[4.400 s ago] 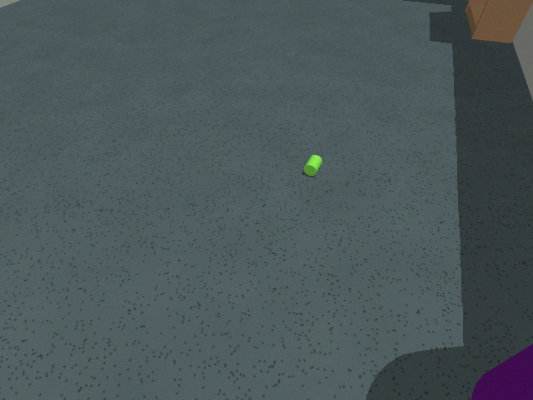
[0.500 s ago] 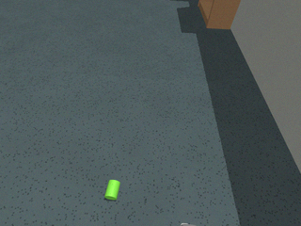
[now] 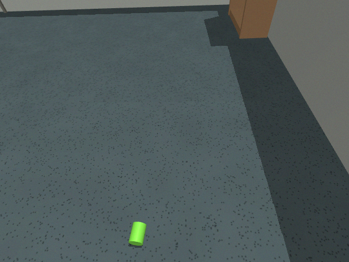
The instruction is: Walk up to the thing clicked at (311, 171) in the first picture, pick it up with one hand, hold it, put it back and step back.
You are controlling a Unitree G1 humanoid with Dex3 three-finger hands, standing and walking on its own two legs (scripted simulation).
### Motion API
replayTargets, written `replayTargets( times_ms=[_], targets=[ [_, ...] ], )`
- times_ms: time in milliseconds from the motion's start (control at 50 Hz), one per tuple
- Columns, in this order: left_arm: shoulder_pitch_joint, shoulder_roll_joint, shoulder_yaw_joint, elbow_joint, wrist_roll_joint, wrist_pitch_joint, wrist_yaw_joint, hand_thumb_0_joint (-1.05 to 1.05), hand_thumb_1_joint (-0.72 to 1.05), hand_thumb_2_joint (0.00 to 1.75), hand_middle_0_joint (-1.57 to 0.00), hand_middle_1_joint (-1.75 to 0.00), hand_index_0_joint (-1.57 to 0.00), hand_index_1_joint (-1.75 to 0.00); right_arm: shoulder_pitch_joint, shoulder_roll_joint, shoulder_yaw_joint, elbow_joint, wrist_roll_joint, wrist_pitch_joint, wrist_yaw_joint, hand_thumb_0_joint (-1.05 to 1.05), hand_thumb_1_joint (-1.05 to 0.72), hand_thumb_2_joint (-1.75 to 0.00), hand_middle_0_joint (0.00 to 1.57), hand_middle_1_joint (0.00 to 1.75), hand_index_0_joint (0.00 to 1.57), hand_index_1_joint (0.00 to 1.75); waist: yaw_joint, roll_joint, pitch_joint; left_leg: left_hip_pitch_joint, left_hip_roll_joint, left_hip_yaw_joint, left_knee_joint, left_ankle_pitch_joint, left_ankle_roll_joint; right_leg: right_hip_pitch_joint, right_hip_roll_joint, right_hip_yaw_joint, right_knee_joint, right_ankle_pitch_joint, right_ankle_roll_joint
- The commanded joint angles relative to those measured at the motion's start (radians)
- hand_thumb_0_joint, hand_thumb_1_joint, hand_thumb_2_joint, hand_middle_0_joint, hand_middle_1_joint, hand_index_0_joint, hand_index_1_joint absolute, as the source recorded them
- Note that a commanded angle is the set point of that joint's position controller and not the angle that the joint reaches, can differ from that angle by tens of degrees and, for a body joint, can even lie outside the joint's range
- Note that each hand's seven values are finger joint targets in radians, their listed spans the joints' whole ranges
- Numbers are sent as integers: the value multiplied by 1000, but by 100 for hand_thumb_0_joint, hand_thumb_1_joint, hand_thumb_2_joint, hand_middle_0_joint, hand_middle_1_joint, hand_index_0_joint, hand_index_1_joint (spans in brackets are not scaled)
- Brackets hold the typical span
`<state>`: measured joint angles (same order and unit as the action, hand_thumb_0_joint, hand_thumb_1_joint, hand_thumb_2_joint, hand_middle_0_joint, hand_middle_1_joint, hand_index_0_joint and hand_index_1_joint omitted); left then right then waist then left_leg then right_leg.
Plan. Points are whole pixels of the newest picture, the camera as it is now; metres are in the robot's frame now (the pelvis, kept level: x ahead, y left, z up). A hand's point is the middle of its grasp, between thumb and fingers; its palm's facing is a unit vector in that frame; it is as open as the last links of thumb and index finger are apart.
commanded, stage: walk up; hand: left
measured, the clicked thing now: (137, 233) +0.43 +0.25 -0.73
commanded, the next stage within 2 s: stand in 1.08 s
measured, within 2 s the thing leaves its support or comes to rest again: neither
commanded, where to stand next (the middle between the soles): +0.06 +0.01 m, yaw +0 degrees
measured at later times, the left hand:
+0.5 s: hand out of the picture +0.08 +0.26 -0.14, palm faces +0.01 -0.94 -0.33, open 7.4 cm
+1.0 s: hand out of the picture +0.10 +0.25 -0.14, palm faces +0.01 -0.95 -0.32, open 7.4 cm
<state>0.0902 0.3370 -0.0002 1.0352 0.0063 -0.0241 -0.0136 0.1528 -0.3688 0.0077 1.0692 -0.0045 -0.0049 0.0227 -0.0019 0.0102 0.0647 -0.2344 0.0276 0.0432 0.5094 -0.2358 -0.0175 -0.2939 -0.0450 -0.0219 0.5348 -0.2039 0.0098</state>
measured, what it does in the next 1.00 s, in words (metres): stands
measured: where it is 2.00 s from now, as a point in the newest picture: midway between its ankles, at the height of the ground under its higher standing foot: outside the picture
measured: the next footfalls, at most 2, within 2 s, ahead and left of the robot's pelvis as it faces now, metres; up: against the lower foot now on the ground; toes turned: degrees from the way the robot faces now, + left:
none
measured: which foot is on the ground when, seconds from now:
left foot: down 0.00-1.00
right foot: down 0.00-1.00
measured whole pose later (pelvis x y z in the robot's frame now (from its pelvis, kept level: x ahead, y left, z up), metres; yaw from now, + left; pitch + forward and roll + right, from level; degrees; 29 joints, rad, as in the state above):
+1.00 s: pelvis +0.03 +0.00 +0.01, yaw +1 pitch -2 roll +0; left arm 0.07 0.33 0.01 1.18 0.01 -0.02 -0.01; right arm 0.08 -0.35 -0.01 1.17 -0.01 -0.01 0.01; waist 0.01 0.00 0.05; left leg -0.11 0.03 0.03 0.32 -0.17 -0.02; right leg -0.15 -0.04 -0.05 0.32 -0.13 0.02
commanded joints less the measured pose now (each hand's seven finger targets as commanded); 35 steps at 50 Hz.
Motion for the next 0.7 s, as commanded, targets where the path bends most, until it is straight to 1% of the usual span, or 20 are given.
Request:
replayTargets(
  times_ms=[0,20,40,60,80,100,160,200,280,300,320,380,400,440,460,520,580,620,660,680],
  targets=[
    [-42,232,49,-25,-9,-17,15,0,90,90,-20,-30,-20,-30,-60,-214,-38,-26,-2,-37,-13,0,-90,-90,20,30,20,30,21,-10,-88,-1,101,-133,-168,2,56,93,-87,121,-169,-44,-45],
    [-44,230,49,-16,-12,-16,14,0,90,90,-20,-30,-20,-30,-66,-210,-34,-19,-1,-39,-14,0,-90,-90,20,30,20,30,24,-2,-86,-8,106,-136,-182,15,55,111,-85,114,-167,-7,-42],
    [-55,230,49,-10,-13,-15,13,0,90,90,-20,-30,-20,-30,-61,-214,-35,-10,-3,-41,-16,0,-90,-90,20,30,20,30,20,7,-91,-19,111,-140,-201,22,54,140,-81,105,-158,26,-42],
    [-49,225,47,1,-15,-13,12,0,90,90,-20,-30,-20,-30,-72,-215,-35,-3,-2,-43,-18,0,-90,-90,20,30,20,30,26,25,-95,-8,114,-140,-211,32,53,149,-79,100,-155,47,-41],
    [-57,221,45,9,-15,-10,11,0,90,90,-20,-30,-20,-30,-80,-217,-35,2,-3,-43,-19,0,-90,-90,20,30,20,30,26,36,-85,-23,119,-146,-224,26,53,159,-76,89,-162,53,-37],
    [-60,220,44,19,-15,-8,11,0,90,90,-20,-30,-20,-30,-87,-213,-36,8,-2,-42,-20,0,-90,-90,20,30,20,30,26,37,-72,-28,119,-145,-240,7,51,158,-73,90,-174,39,-38],
    [-62,216,40,35,-14,-7,8,0,90,90,-20,-30,-20,-30,-96,-216,-36,17,-4,-40,-21,0,-90,-90,20,30,20,30,23,50,-74,-6,119,-139,-246,-1,50,164,-76,90,-200,39,-33],
    [-68,218,39,42,-13,-7,7,0,90,90,-20,-30,-20,-30,-95,-213,-36,23,-3,-40,-22,0,-90,-90,20,30,20,30,20,41,-94,22,119,-132,-243,29,48,174,-79,90,-211,55,-32],
    [-83,219,38,59,-8,-6,7,0,90,90,-20,-30,-20,-30,-101,-213,-40,31,-3,-36,-23,0,-90,-90,20,30,20,30,11,29,-95,29,115,-130,-253,20,44,179,-82,87,-229,66,-24],
    [-74,216,36,64,-9,-6,7,0,90,90,-20,-30,-20,-30,-110,-213,-40,28,-2,-36,-22,0,-90,-90,20,30,20,30,14,34,-88,37,117,-128,-254,15,45,167,-82,84,-232,64,-21],
    [-75,218,35,68,-8,-6,7,0,90,90,-20,-30,-20,-30,-108,-212,-41,29,-2,-35,-22,0,-90,-90,20,30,20,30,11,24,-94,47,116,-128,-256,21,46,169,-85,86,-235,71,-21],
    [-74,218,36,79,-8,-10,7,0,90,90,-20,-30,-20,-30,-104,-208,-42,34,3,-34,-22,0,-90,-90,20,30,20,30,5,-1,-114,95,111,-114,-235,96,43,164,-93,92,-245,108,-22],
    [-72,217,35,82,-7,-10,8,0,90,90,-20,-30,-20,-30,-115,-212,-45,32,2,-32,-23,0,-90,-90,20,30,20,30,5,-1,-112,100,111,-113,-232,100,43,160,-93,86,-251,120,-18],
    [-75,216,34,87,-7,-10,9,0,90,90,-20,-30,-20,-30,-111,-204,-45,36,4,-29,-23,0,-90,-90,20,30,20,30,1,-16,-96,99,106,-114,-239,88,41,148,-93,90,-259,99,-16],
    [-74,214,36,86,-6,-11,9,0,90,90,-20,-30,-20,-30,-109,-208,-47,38,4,-28,-23,0,-90,-90,20,30,20,30,0,-22,-102,108,110,-113,-238,94,42,155,-96,90,-261,103,-17],
    [-68,213,37,90,-7,-13,12,0,90,90,-20,-30,-20,-30,-115,-203,-49,41,4,-26,-23,0,-90,-90,20,30,20,30,1,-27,-122,126,110,-108,-236,133,41,169,-99,87,-260,142,-16],
    [-67,214,40,91,-4,-13,14,0,90,90,-20,-30,-20,-30,-121,-200,-49,41,3,-24,-23,0,-90,-90,20,30,20,30,2,-29,-117,124,111,-108,-245,135,39,180,-103,82,-260,151,-14],
    [-60,213,38,97,-3,-12,15,0,90,90,-20,-30,-20,-30,-133,-198,-50,37,2,-22,-22,0,-90,-90,20,30,20,30,6,-28,-94,123,106,-110,-249,121,39,160,-98,80,-268,135,-10],
    [-58,212,42,96,-2,-12,16,0,90,90,-20,-30,-20,-30,-129,-195,-50,38,3,-22,-22,0,-90,-90,20,30,20,30,5,-24,-98,129,110,-109,-249,132,39,165,-99,77,-268,127,-12],
    [-57,212,42,94,-2,-13,16,0,90,90,-20,-30,-20,-30,-126,-193,-48,39,3,-21,-21,0,-90,-90,20,30,20,30,7,-27,-97,120,108,-111,-251,126,40,172,-99,78,-271,126,-8]
  ],
)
